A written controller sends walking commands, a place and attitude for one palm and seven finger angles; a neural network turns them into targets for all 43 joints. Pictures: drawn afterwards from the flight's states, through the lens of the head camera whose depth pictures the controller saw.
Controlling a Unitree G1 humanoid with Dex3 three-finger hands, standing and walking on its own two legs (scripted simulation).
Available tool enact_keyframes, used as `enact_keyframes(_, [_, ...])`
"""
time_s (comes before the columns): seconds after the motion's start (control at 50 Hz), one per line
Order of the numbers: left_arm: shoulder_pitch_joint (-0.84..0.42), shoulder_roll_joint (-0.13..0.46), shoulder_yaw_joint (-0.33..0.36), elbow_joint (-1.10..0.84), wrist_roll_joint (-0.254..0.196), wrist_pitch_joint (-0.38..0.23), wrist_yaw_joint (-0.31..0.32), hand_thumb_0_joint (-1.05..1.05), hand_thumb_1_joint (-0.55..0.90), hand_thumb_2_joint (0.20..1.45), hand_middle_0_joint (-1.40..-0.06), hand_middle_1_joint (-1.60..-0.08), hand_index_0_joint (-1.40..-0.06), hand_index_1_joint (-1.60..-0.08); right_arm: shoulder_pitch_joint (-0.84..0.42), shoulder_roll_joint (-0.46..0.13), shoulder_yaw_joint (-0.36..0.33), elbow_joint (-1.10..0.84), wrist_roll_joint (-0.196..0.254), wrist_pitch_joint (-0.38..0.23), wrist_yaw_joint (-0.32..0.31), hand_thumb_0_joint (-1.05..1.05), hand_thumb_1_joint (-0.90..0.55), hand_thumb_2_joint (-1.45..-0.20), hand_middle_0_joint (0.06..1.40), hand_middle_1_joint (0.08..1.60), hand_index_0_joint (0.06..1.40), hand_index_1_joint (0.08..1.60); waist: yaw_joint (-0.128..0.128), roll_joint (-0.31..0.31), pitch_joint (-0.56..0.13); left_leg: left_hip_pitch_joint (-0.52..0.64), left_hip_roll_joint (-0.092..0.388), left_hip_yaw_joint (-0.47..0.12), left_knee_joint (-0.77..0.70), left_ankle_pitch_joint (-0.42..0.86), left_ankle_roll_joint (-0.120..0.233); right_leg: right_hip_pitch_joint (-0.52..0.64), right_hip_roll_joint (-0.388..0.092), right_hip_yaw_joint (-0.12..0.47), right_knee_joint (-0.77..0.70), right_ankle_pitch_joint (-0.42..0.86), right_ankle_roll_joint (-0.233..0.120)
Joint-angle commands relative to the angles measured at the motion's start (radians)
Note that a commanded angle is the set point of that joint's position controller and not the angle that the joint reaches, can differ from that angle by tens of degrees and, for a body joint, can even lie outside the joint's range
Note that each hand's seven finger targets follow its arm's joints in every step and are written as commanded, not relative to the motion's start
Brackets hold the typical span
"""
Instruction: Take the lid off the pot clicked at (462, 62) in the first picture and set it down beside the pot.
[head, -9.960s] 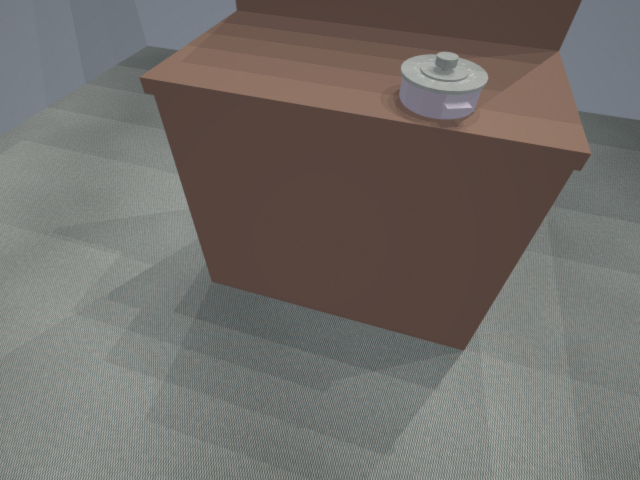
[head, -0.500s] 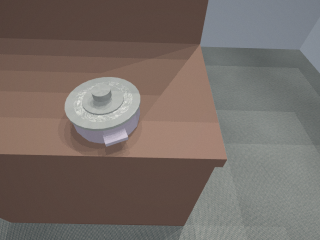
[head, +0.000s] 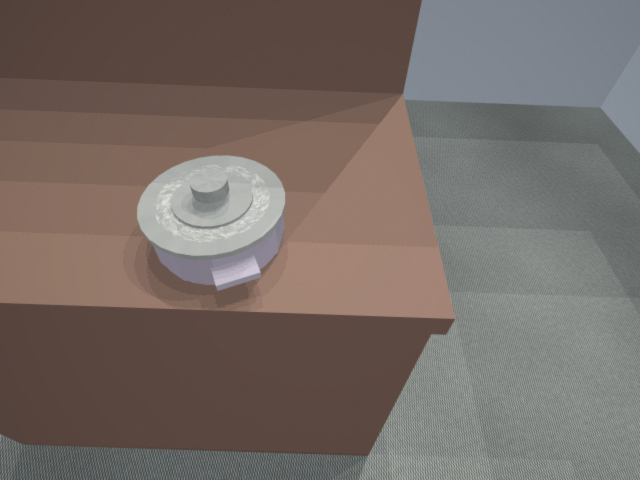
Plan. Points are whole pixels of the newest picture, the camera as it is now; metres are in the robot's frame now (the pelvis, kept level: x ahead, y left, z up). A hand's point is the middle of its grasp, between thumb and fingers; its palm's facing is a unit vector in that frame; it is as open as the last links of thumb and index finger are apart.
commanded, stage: shuffle to correct the standing spot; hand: left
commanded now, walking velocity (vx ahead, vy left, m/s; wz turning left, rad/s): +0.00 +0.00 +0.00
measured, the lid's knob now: (209, 185) +0.41 +0.17 +0.16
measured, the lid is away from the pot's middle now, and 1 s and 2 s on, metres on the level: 0.00 0.00 0.00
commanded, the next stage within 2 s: come to a stop and stand still in 0.22 s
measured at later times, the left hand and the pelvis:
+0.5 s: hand out of the picture -0.02 +0.22 -0.18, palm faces +0.03 -0.97 -0.24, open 7.3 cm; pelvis -0.07 +0.02 -0.01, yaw +0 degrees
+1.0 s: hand out of the picture -0.11 +0.14 -0.18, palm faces +0.07 -0.99 -0.12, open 7.3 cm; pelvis -0.08 -0.01 +0.00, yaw +1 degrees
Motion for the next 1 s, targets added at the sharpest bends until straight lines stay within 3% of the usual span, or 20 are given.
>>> enact_keyframes(0.0, [0.059,0.109,0.024,-0.031,-0.003,-0.018,0.008,0.0,0.9,0.9,-0.2,-0.3,-0.2,-0.3,0.056,-0.097,-0.016,-0.023,0.004,-0.013,-0.006,0.0,-0.9,-0.9,0.2,0.3,0.2,0.3,0.0,0.017,0.017,0.034,0.067,-0.049,-0.048,0.261,0.041,-0.066,-0.097,0.067,-0.088,0.289,-0.025])
enact_keyframes(0.06, [0.065,0.104,0.023,-0.028,-0.003,-0.018,0.008,0.0,0.9,0.9,-0.2,-0.3,-0.2,-0.3,0.05,-0.097,-0.017,-0.025,0.004,-0.013,-0.006,0.0,-0.9,-0.9,0.2,0.3,0.2,0.3,0.001,0.025,0.022,0.036,0.066,-0.051,-0.048,0.239,0.041,-0.079,-0.094,0.074,-0.092,0.266,-0.026])
enact_keyframes(0.16, [0.06,0.134,0.042,-0.072,-0.002,-0.009,0.018,0.0,0.9,0.9,-0.2,-0.3,-0.2,-0.3,0.054,-0.117,-0.037,-0.066,0.007,0.0,-0.012,0.0,-0.9,-0.9,0.2,0.3,0.2,0.3,0.007,0.058,-0.007,0.046,0.084,-0.054,-0.003,0.484,0.043,-0.092,-0.109,0.082,-0.004,0.458,-0.038])
enact_keyframes(0.24, [0.057,0.147,0.052,-0.104,-0.002,0.001,0.02,0.0,0.9,0.9,-0.2,-0.3,-0.2,-0.3,0.04,-0.137,-0.055,-0.113,0.004,0.02,-0.014,0.0,-0.9,-0.9,0.2,0.3,0.2,0.3,0.012,0.041,-0.046,0.039,0.093,-0.056,0.038,0.498,0.05,-0.105,-0.113,0.094,0.03,0.465,-0.041])
enact_keyframes(0.32, [0.044,0.188,0.065,-0.137,0.006,0.01,0.019,0.0,0.9,0.9,-0.2,-0.3,-0.2,-0.3,0.021,-0.115,-0.067,-0.16,0.004,0.039,-0.009,0.0,-0.9,-0.9,0.2,0.3,0.2,0.3,0.015,-0.085,-0.057,-0.039,0.021,-0.004,0.169,0.232,0.017,-0.122,-0.213,0.206,-0.014,0.503,-0.117])
enact_keyframes(0.36, [-0.008,0.193,0.064,-0.158,0.014,0.012,0.019,0.0,0.9,0.9,-0.2,-0.3,-0.2,-0.3,0.038,-0.089,-0.069,-0.163,0.002,0.04,-0.002,0.0,-0.9,-0.9,0.2,0.3,0.2,0.3,-0.004,-0.166,-0.037,-0.062,-0.02,0.014,0.232,-0.063,0.001,-0.191,-0.267,0.253,-0.071,0.376,-0.171])
enact_keyframes(0.4, [-0.056,0.184,0.061,-0.181,0.021,0.014,0.014,0.0,0.9,0.9,-0.2,-0.3,-0.2,-0.3,0.075,-0.079,-0.067,-0.153,-0.001,0.03,0.006,0.0,-0.9,-0.9,0.2,0.3,0.2,0.3,-0.029,-0.179,-0.017,-0.012,-0.009,0.003,0.172,-0.096,0.01,-0.287,-0.243,0.224,-0.082,0.147,-0.155])
enact_keyframes(0.44, [-0.064,0.141,0.051,-0.179,0.013,0.02,0.003,0.0,0.9,0.9,-0.2,-0.3,-0.2,-0.3,0.099,-0.089,-0.056,-0.134,-0.011,0.015,0.014,0.0,-0.9,-0.9,0.2,0.3,0.2,0.3,-0.042,-0.059,0.023,0.043,0.026,-0.063,0.005,-0.115,0.04,-0.383,-0.12,0.14,-0.041,-0.188,-0.072])
enact_keyframes(0.48, [-0.025,0.091,0.039,-0.168,0.006,0.022,0.0,0.0,0.9,0.9,-0.2,-0.3,-0.2,-0.3,0.111,-0.15,-0.057,-0.127,-0.024,0.003,0.013,0.0,-0.9,-0.9,0.2,0.3,0.2,0.3,-0.04,0.208,0.036,-0.106,0.174,-0.337,-0.284,-0.426,0.121,-0.295,0.019,-0.017,0.196,-0.207,-0.003])
enact_keyframes(0.52, [0.023,0.095,0.036,-0.144,0.012,0.023,-0.003,0.0,0.9,0.9,-0.2,-0.3,-0.2,-0.3,0.048,-0.163,-0.056,-0.15,-0.015,-0.002,0.01,0.0,-0.9,-0.9,0.2,0.3,0.2,0.3,0.001,0.251,0.06,-0.233,0.234,-0.443,-0.398,-0.505,0.183,-0.235,0.01,0.008,0.419,-0.179,-0.02])
enact_keyframes(0.58, [0.066,0.071,0.031,-0.122,0.012,0.019,-0.016,0.0,0.9,0.9,-0.2,-0.3,-0.2,-0.3,0.018,-0.157,-0.052,-0.15,-0.014,-0.007,0.006,0.0,-0.9,-0.9,0.2,0.3,0.2,0.3,0.021,0.168,0.022,-0.194,0.195,-0.319,-0.347,-0.359,0.175,-0.238,-0.003,0.009,0.462,-0.144,-0.017])
enact_keyframes(0.68, [0.091,0.042,0.016,-0.113,-0.003,-0.002,-0.014,0.0,0.9,0.9,-0.2,-0.3,-0.2,-0.3,0.099,-0.137,-0.051,-0.104,-0.01,0.001,0.003,0.0,-0.9,-0.9,0.2,0.3,0.2,0.3,-0.002,0.12,0.009,-0.109,0.142,-0.224,-0.252,-0.211,0.13,-0.125,-0.006,-0.019,0.053,-0.086,-0.005])
enact_keyframes(0.7, [0.13,0.048,0.018,-0.097,-0.002,-0.008,-0.009,0.0,0.9,0.9,-0.2,-0.3,-0.2,-0.3,0.103,-0.121,-0.048,-0.097,-0.004,0.004,0.003,0.0,-0.9,-0.9,0.2,0.3,0.2,0.3,0.008,0.063,0.011,-0.134,0.102,-0.18,-0.183,-0.174,0.098,-0.063,-0.019,0.018,-0.098,-0.009,-0.007])
enact_keyframes(0.74, [0.127,0.13,0.029,-0.095,0.001,-0.013,0.0,0.0,0.9,0.9,-0.2,-0.3,-0.2,-0.3,0.077,-0.044,-0.033,-0.112,0.01,0.008,0.005,0.0,-0.9,-0.9,0.2,0.3,0.2,0.3,0.001,-0.159,0.058,-0.173,-0.01,-0.032,0.02,-0.092,0.026,-0.126,-0.197,0.27,-0.299,-0.142,-0.061])
enact_keyframes(0.76, [0.087,0.151,0.03,-0.107,-0.002,-0.012,-0.003,0.0,0.9,0.9,-0.2,-0.3,-0.2,-0.3,0.079,-0.052,-0.033,-0.114,0.002,0.008,0.009,0.0,-0.9,-0.9,0.2,0.3,0.2,0.3,-0.016,-0.139,0.048,-0.11,-0.009,-0.017,0.059,-0.067,0.016,-0.195,-0.248,0.295,-0.327,-0.197,-0.1])
enact_keyframes(0.82, [0.064,0.093,0.02,-0.087,-0.008,-0.035,0.0,0.0,0.9,0.9,-0.2,-0.3,-0.2,-0.3,0.095,-0.034,-0.028,-0.069,0.001,-0.001,0.007,0.0,-0.9,-0.9,0.2,0.3,0.2,0.3,-0.021,-0.176,0.067,-0.066,0.011,-0.013,0.049,0.068,0.018,-0.184,-0.17,0.211,-0.244,0.095,-0.096])
enact_keyframes(0.88, [0.105,0.066,0.015,-0.059,-0.009,-0.036,0.0,0.0,0.9,0.9,-0.2,-0.3,-0.2,-0.3,0.118,-0.042,-0.023,-0.038,0.006,-0.013,-0.003,0.0,-0.9,-0.9,0.2,0.3,0.2,0.3,-0.023,-0.014,0.049,0.006,0.038,-0.039,-0.019,0.162,0.027,-0.166,-0.12,0.148,-0.163,0.211,-0.074])
enact_keyframes(0.92, [0.124,0.056,0.014,-0.051,-0.006,-0.032,0.003,0.0,0.9,0.9,-0.2,-0.3,-0.2,-0.3,0.12,-0.043,-0.021,-0.027,0.009,-0.014,-0.009,0.0,-0.9,-0.9,0.2,0.3,0.2,0.3,-0.01,-0.008,0.097,-0.017,0.055,-0.051,-0.044,0.158,0.032,-0.161,-0.089,0.128,-0.171,0.176,-0.057])
enact_keyframes(0.94, [0.137,0.053,0.014,-0.035,-0.007,-0.03,0.001,0.0,0.9,0.9,-0.2,-0.3,-0.2,-0.3,0.112,-0.042,-0.02,-0.017,0.008,-0.015,-0.011,0.0,-0.9,-0.9,0.2,0.3,0.2,0.3,-0.005,0.056,0.09,-0.006,0.051,-0.052,-0.049,0.163,0.031,-0.163,-0.093,0.127,-0.166,0.169,-0.055])
enact_keyframes(0.98, [0.143,0.059,0.017,-0.024,-0.008,-0.027,0.002,0.0,0.9,0.9,-0.2,-0.3,-0.2,-0.3,0.115,-0.037,-0.017,-0.014,0.008,-0.017,-0.013,0.0,-0.9,-0.9,0.2,0.3,0.2,0.3,-0.002,0.08,0.068,-0.005,0.055,-0.056,-0.057,0.176,0.034,-0.127,-0.085,0.116,-0.156,0.179,-0.049])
